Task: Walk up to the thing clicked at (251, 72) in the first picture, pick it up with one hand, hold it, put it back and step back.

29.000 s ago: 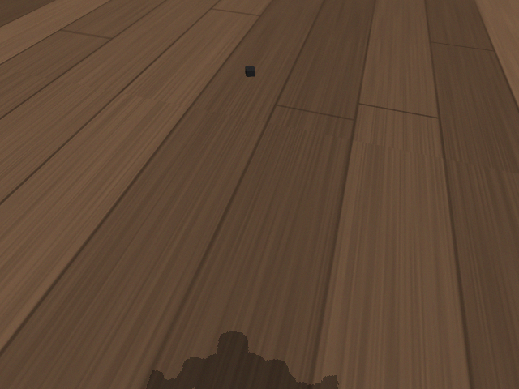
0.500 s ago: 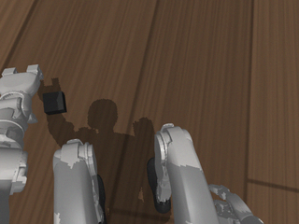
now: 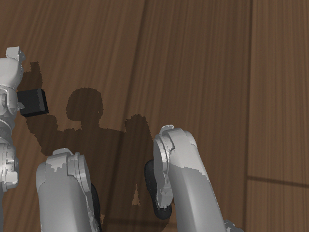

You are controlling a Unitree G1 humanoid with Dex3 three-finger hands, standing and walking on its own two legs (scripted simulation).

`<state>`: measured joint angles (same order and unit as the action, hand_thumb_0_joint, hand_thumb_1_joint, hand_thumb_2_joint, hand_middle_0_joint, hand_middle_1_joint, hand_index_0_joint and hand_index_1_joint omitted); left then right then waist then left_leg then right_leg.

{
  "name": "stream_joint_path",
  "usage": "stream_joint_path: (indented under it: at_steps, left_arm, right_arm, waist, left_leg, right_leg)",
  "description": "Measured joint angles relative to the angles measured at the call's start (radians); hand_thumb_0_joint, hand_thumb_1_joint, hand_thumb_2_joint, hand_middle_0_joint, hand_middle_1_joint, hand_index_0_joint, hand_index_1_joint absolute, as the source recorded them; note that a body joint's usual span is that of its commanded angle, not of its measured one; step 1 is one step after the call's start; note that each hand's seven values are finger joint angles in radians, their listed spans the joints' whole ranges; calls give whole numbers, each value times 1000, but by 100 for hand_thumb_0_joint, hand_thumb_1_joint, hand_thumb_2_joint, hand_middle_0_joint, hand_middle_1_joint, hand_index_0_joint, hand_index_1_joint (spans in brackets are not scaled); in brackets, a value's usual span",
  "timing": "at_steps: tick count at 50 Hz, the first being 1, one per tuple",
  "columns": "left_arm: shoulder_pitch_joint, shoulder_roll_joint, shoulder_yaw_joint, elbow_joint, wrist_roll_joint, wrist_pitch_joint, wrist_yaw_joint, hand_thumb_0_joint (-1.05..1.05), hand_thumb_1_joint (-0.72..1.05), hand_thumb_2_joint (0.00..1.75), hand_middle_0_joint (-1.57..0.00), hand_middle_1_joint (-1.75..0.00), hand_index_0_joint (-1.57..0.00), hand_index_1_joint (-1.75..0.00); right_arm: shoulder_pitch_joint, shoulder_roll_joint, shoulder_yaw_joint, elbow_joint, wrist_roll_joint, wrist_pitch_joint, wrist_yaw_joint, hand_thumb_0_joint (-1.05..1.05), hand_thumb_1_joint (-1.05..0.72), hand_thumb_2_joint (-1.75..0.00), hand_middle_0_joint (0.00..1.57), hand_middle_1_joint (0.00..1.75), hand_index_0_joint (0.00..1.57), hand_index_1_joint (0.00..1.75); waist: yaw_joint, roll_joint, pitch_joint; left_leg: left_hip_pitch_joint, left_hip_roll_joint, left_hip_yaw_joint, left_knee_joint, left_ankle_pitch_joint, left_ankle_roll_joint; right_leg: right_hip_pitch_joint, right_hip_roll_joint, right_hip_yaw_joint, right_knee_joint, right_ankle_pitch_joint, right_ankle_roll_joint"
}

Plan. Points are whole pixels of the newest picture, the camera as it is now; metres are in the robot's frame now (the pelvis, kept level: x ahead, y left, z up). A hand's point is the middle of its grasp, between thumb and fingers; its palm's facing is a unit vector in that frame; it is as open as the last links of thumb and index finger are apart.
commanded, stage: home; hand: left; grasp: from above
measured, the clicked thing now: (33, 102) +0.49 +0.26 -0.31
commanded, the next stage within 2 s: none
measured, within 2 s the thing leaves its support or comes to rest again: neither
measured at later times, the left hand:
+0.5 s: hand out of the picture +0.31 +0.24 +0.04, palm faces -0.23 -0.71 -0.67, open 7.7 cm
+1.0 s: hand out of the picture +0.24 +0.20 +0.26, palm faces +0.14 -0.96 -0.24, open 7.4 cm
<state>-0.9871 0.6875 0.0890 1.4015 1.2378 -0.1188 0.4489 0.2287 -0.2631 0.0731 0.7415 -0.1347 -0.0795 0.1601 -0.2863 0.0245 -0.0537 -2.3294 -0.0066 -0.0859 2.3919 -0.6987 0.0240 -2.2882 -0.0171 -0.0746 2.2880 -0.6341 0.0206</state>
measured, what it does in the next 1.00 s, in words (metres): rises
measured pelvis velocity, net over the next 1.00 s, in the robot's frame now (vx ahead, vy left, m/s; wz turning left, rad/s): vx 0.05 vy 0.00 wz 0.11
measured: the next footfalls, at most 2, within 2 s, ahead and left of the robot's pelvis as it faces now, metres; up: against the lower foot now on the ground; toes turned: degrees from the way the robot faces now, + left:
none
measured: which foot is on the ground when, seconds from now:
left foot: down 0.00-1.00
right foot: down 0.00-1.00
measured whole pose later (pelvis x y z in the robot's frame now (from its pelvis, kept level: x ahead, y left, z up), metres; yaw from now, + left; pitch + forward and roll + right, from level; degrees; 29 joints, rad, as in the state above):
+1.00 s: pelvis +0.05 +0.00 +0.34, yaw +6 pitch +17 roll -3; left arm 0.29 0.23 0.04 0.06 -0.04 0.39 0.09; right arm 0.26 -0.21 0.05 0.55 0.05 -0.14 -0.15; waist -0.07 0.04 -0.18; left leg -0.99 0.01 -0.06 1.23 -0.54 0.00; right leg -0.96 0.00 -0.06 1.16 -0.49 0.00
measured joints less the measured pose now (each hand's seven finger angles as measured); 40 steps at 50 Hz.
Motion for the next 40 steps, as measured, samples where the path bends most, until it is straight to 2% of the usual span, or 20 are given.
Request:
stream_joint_path:
  at_steps: [4, 7, 10, 14, 17, 21, 25, 28, 34, 37, 40]
  left_arm:
    - [64, -33, 24, -98, -103, 35, -69, 0, -21, 94, -21, -76, -20, -77]
    - [137, -59, 28, -199, -207, 58, -147, 0, -7, 94, -22, -69, -21, -70]
    - [244, -99, -29, -349, -338, 97, -244, 0, 9, 94, -23, -63, -22, -64]
    - [416, -167, -63, -571, -511, 121, -351, 0, 35, 94, -22, -53, -22, -54]
    - [533, -213, -82, -710, -607, 130, -395, 0, 53, 93, -22, -45, -22, -46]
    - [650, -262, -93, -827, -683, 140, -390, 0, 71, 92, -22, -38, -22, -38]
    - [744, -299, -91, -904, -752, 190, -363, 0, 81, 91, -22, -34, -22, -34]
    - [809, -321, -96, -960, -834, 246, -357, 1, 85, 90, -21, -32, -22, -32]
    - [953, -354, -104, -1077, -1028, 345, -363, 1, 89, 90, -21, -31, -21, -31]
    - [1025, -375, -105, -1135, -1101, 378, -361, 1, 89, 90, -21, -30, -21, -30]
    - [1088, -397, -97, -1178, -1156, 407, -356, 1, 90, 90, -21, -30, -21, -30]
  right_arm:
    - [15, 7, -25, -5, 23, 15, 13, 0, -90, -90, 20, 30, 21, 30]
    - [17, 0, -47, -29, 45, 29, 14, 0, -90, -90, 20, 30, 21, 30]
    - [10, -14, -69, -51, 72, 42, 5, 0, -90, -90, 20, 30, 21, 30]
    - [-19, -40, -88, -84, 102, 57, -25, 1, -91, -90, 20, 30, 21, 30]
    - [-48, -52, -101, -109, 119, 60, -54, 1, -91, -90, 20, 30, 21, 30]
    - [-94, -54, -114, -129, 139, 54, -91, 1, -91, -90, 20, 30, 20, 30]
    - [-143, -42, -112, -145, 155, 36, -127, 1, -91, -90, 20, 30, 20, 30]
    - [-167, -22, -99, -156, 165, 22, -153, 1, -91, -90, 20, 30, 20, 30]
    - [-161, 29, -55, -180, 177, -5, -197, 1, -91, -90, 20, 30, 20, 30]
    - [-132, 48, -39, -189, 182, -19, -217, 1, -91, -90, 20, 30, 21, 30]
    - [-96, 59, -27, -189, 186, -27, -238, 1, -91, -90, 20, 30, 21, 30]
  waist:
    - [39, 33, -35]
    - [74, 55, -60]
    - [118, 65, -90]
    - [170, 60, -115]
    - [198, 39, -122]
    - [222, 7, -138]
    - [231, -6, -145]
    - [234, -6, -149]
    - [229, -1, -149]
    - [225, 2, -145]
    - [222, 4, -141]
  left_leg:
    - [42, 3, 7, -42, -16, 1]
    - [94, 3, 12, -90, -20, 2]
    - [159, 4, 20, -156, -17, 2]
    - [262, 6, 25, -257, -2, 1]
    - [342, 6, 26, -332, 16, -3]
    - [438, 2, 25, -421, 40, -11]
    - [541, -2, 22, -504, 59, -16]
    - [628, -1, 21, -573, 71, -19]
    - [821, 6, 23, -729, 92, -21]
    - [923, 8, 25, -813, 104, -22]
    - [1024, 11, 26, -897, 115, -23]
  right_leg:
    - [36, 1, 6, -36, -16, 1]
    - [85, 1, 10, -80, -22, 1]
    - [147, 1, 17, -140, -21, 1]
    - [247, 3, 20, -237, -7, 0]
    - [325, 2, 20, -308, 8, -4]
    - [422, -3, 17, -391, 25, -10]
    - [526, -6, 13, -470, 40, -14]
    - [613, -6, 12, -537, 50, -15]
    - [802, 1, 12, -691, 72, -17]
    - [904, 4, 13, -773, 82, -18]
    - [1005, 7, 13, -858, 94, -18]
